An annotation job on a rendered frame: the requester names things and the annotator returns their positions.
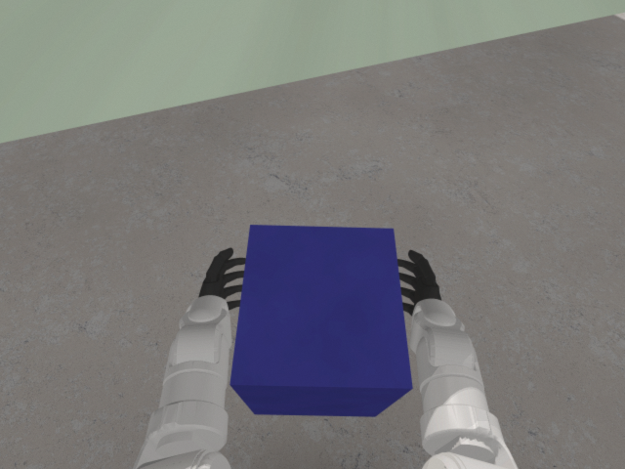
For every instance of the left robot forearm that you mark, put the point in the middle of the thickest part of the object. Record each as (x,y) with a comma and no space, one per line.
(191,414)

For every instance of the right robot forearm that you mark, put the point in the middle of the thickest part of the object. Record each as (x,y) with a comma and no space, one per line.
(456,416)

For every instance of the left robot upper arm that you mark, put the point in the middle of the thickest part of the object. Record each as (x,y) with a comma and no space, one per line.
(199,459)

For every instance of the robot right hand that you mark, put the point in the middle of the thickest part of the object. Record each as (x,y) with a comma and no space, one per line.
(424,281)

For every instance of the carton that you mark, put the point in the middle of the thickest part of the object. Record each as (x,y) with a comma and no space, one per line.
(321,327)

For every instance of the robot left hand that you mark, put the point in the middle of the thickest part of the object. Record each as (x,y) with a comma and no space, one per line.
(216,280)

